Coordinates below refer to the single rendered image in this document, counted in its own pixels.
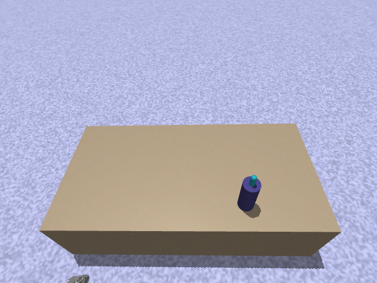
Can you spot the bottle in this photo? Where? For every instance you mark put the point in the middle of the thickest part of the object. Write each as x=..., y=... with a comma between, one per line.
x=249, y=192

